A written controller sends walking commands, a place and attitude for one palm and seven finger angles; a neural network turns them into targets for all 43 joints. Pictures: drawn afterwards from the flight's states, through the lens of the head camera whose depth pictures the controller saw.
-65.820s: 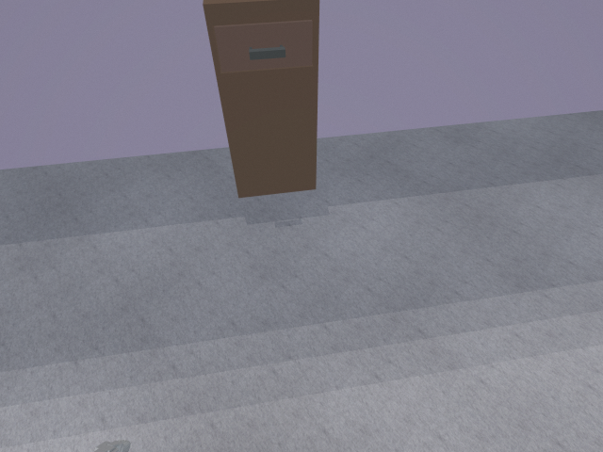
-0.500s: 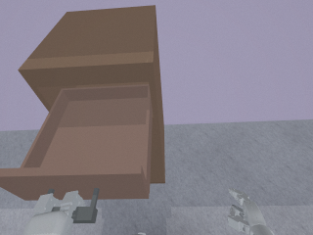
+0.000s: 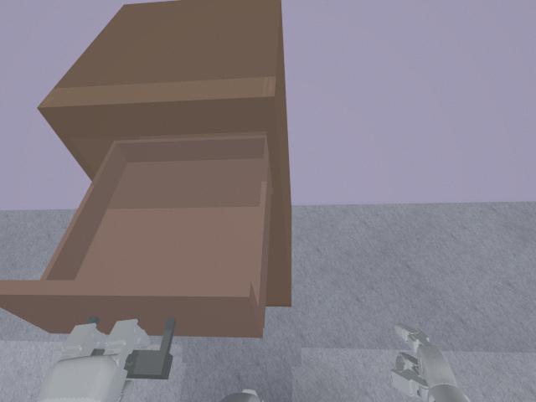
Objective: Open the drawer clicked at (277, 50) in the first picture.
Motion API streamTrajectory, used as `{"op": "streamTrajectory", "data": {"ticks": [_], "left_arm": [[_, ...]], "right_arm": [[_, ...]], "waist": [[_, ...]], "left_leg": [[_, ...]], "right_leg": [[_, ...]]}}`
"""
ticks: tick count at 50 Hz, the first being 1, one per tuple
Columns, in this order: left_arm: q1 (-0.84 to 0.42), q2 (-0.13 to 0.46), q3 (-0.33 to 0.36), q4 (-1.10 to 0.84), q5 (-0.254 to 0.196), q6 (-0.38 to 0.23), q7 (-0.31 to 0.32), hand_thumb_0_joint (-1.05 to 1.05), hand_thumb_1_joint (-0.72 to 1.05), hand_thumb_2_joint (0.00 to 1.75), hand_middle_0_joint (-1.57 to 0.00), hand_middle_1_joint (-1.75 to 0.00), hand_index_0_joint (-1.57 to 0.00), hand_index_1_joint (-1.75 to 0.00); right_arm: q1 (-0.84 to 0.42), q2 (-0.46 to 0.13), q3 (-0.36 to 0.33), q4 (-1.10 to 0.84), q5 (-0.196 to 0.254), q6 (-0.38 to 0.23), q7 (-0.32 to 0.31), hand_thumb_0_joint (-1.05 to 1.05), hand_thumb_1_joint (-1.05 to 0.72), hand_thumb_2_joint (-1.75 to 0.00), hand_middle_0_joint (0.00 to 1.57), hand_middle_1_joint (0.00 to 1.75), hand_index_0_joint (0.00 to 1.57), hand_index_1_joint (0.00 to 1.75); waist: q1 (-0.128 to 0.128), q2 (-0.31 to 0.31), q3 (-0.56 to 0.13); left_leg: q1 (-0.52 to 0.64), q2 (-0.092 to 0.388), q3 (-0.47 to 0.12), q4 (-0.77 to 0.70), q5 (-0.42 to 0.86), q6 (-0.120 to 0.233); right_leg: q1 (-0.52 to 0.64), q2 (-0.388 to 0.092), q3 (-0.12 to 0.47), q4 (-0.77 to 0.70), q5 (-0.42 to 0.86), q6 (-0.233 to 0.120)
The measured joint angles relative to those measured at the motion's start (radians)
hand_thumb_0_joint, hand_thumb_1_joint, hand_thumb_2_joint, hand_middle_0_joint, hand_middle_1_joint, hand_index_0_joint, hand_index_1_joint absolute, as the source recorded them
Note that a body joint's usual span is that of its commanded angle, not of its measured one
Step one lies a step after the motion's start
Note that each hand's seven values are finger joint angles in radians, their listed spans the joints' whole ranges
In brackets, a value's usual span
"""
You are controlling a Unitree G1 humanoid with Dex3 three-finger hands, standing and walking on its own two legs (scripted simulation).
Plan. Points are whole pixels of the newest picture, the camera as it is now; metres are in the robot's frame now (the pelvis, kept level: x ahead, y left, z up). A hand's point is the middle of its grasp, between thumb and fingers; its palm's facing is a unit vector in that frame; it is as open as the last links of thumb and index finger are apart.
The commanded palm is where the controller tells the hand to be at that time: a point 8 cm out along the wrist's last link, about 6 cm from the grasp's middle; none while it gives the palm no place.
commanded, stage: open the thumb to release the handle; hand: left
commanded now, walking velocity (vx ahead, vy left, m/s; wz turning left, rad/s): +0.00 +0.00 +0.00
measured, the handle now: (125, 344) +0.19 +0.22 +0.03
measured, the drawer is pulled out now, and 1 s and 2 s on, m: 0.30 0.30 0.30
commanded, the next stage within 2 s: lift the hand off the handle in 0.20 s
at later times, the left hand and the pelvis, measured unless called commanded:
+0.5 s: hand (111, 396) +0.13 +0.22 +0.01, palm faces -0.01 -0.09 -1.00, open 13.7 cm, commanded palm +0.11 +0.23 +0.06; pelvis -0.02 -0.01 +0.01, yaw +0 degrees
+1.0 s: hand (83, 375) +0.14 +0.24 +0.06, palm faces +0.01 -0.10 -0.99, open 13.7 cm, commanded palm +0.12 +0.24 +0.12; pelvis -0.01 +0.00 +0.03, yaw +0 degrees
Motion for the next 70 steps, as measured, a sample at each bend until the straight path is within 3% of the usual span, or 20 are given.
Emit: {"op": "streamTrajectory", "data": {"ticks": [10, 18, 32, 39, 52, 61, 70], "left_arm": [[-0.03, 0.008, -0.005, 0.038, -0.014, 0.033, -0.017, 0.0, -0.22, 0.42, -0.32, -1.24, -0.34, -1.23], [-0.055, 0.018, 0.0, 0.065, -0.02, 0.034, -0.023, 0.0, -0.43, 0.33, -0.31, -1.23, -0.32, -1.21], [-0.143, 0.0, -0.023, 0.116, -0.009, 0.051, -0.003, 0.0, -0.48, 0.31, -0.34, -1.23, -0.32, -1.2], [-0.159, 0.006, -0.036, 0.096, -0.038, 0.091, -0.05, 0.0, -0.49, 0.31, -0.36, -1.22, -0.32, -1.2], [-0.079, 0.053, 0.02, -0.028, -0.108, 0.114, -0.15, 0.0, -0.49, 0.31, -0.33, -1.2, -0.33, -1.21], [-0.07, 0.055, -0.002, -0.121, -0.096, 0.087, -0.206, 0.0, -0.49, 0.31, -0.32, -1.2, -0.34, -1.21], [-0.015, 0.052, -0.035, -0.25, -0.113, 0.134, -0.238, 0.0, -0.49, 0.31, -0.32, -1.2, -0.39, -1.23]], "right_arm": [[0.008, 0.008, 0.02, 0.007, 0.017, 0.005, -0.009, 0.01, -0.91, -0.9, 0.2, 0.3, 0.2, 0.3], [0.002, -0.013, 0.009, 0.005, 0.016, 0.001, -0.014, 0.01, -0.91, -0.9, 0.2, 0.3, 0.2, 0.3], [0.016, -0.018, -0.002, 0.033, 0.02, -0.004, -0.032, 0.01, -0.91, -0.9, 0.19, 0.3, 0.2, 0.3], [0.022, -0.002, 0.015, 0.043, 0.029, -0.011, -0.041, 0.01, -0.91, -0.9, 0.2, 0.3, 0.2, 0.3], [0.012, -0.025, 0.015, 0.026, 0.041, -0.03, -0.035, 0.01, -0.91, -0.9, 0.2, 0.3, 0.2, 0.3], [0.005, -0.031, 0.012, 0.004, 0.031, -0.041, -0.023, 0.01, -0.91, -0.9, 0.19, 0.3, 0.2, 0.3], [0.021, -0.013, 0.025, -0.021, 0.04, -0.032, 0.006, 0.01, -0.91, -0.9, 0.19, 0.3, 0.2, 0.3]], "waist": [[-0.016, -0.01, 0.0], [-0.029, -0.008, 0.012], [-0.015, 0.005, 0.02], [-0.02, 0.013, 0.025], [-0.017, 0.019, 0.043], [0.004, 0.023, 0.061], [0.014, 0.049, 0.054]], "left_leg": [[0.041, 0.007, -0.008, -0.033, 0.023, -0.011], [0.055, 0.013, -0.017, -0.047, 0.039, -0.016], [0.035, 0.006, -0.026, -0.043, 0.056, -0.014], [0.088, 0.006, -0.026, -0.081, 0.067, -0.013], [0.221, 0.006, -0.019, -0.191, 0.094, -0.002], [0.258, -0.003, -0.015, -0.221, 0.098, 0.016], [0.286, -0.013, -0.003, -0.232, 0.088, 0.035]], "right_leg": [[0.04, 0.008, -0.006, -0.034, 0.024, -0.01], [0.058, 0.014, -0.013, -0.054, 0.042, -0.015], [0.04, 0.007, -0.024, -0.047, 0.053, -0.013], [0.093, 0.008, -0.019, -0.089, 0.066, -0.01], [0.232, 0.009, -0.002, -0.218, 0.108, 0.004], [0.276, 0.0, 0.006, -0.262, 0.12, 0.021], [0.307, -0.009, 0.02, -0.283, 0.117, 0.042]]}}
